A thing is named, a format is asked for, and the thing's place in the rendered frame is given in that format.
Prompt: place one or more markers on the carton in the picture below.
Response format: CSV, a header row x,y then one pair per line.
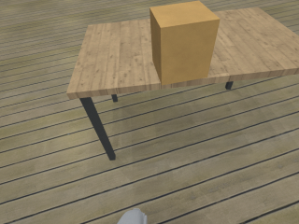
x,y
183,37

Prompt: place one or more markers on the left robot thigh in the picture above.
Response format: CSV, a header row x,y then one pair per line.
x,y
133,217

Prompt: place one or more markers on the table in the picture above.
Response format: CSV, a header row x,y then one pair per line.
x,y
116,58

